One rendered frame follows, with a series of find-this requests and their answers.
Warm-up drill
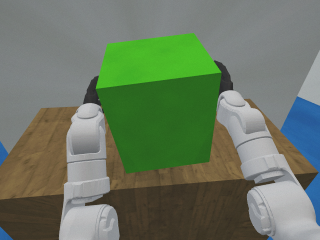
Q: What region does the pedestal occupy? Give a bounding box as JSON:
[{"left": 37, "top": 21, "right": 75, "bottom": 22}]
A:
[{"left": 0, "top": 99, "right": 319, "bottom": 240}]

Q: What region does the carton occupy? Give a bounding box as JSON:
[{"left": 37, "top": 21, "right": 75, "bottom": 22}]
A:
[{"left": 95, "top": 33, "right": 222, "bottom": 174}]

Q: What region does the robot right forearm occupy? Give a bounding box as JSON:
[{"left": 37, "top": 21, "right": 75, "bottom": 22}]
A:
[{"left": 216, "top": 90, "right": 316, "bottom": 221}]

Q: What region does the robot right hand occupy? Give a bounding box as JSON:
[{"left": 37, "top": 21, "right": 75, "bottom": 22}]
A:
[{"left": 214, "top": 60, "right": 233, "bottom": 98}]

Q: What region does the left robot upper arm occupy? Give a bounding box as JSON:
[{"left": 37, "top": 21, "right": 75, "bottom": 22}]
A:
[{"left": 60, "top": 204, "right": 120, "bottom": 240}]

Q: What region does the right robot upper arm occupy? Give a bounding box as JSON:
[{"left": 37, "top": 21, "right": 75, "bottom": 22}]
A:
[{"left": 247, "top": 180, "right": 320, "bottom": 240}]

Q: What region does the robot left hand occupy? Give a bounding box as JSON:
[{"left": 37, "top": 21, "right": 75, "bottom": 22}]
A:
[{"left": 83, "top": 75, "right": 104, "bottom": 113}]

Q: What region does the robot left forearm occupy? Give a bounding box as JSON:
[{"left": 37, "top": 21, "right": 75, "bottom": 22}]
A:
[{"left": 59, "top": 103, "right": 110, "bottom": 240}]

